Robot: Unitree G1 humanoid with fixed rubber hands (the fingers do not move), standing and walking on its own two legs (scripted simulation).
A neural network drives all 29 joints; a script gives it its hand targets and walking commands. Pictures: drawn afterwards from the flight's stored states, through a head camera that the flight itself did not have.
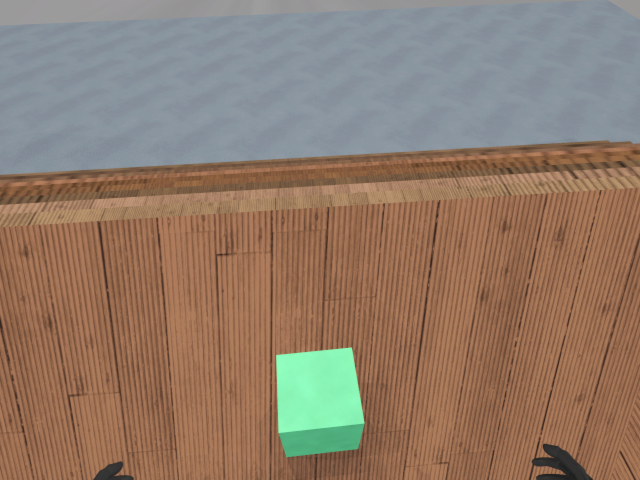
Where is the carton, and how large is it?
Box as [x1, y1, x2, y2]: [276, 348, 364, 456]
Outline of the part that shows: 351,348 276,355 278,430 286,456 357,448 364,423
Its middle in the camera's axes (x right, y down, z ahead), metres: +0.00 +0.46 +1.10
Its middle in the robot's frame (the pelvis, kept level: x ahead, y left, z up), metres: +0.42 +0.02 -0.66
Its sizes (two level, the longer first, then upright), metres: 0.210 0.200 0.250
